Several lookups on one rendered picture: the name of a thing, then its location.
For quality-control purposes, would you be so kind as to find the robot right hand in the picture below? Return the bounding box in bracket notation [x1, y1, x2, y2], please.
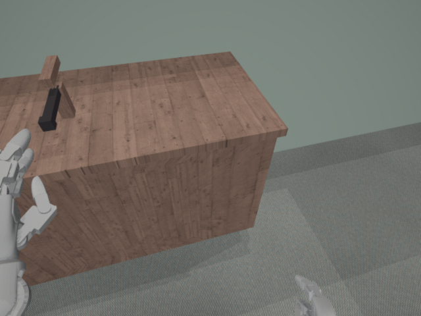
[290, 275, 337, 316]

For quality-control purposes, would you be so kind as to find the left robot forearm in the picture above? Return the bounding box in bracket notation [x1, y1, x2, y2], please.
[0, 259, 32, 316]

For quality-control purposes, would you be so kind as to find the robot left hand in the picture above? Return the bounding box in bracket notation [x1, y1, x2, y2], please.
[0, 128, 57, 261]

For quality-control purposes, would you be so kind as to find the tap lever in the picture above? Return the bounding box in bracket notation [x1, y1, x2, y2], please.
[38, 86, 61, 132]

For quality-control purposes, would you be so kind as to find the counter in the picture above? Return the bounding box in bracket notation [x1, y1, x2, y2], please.
[0, 51, 288, 286]

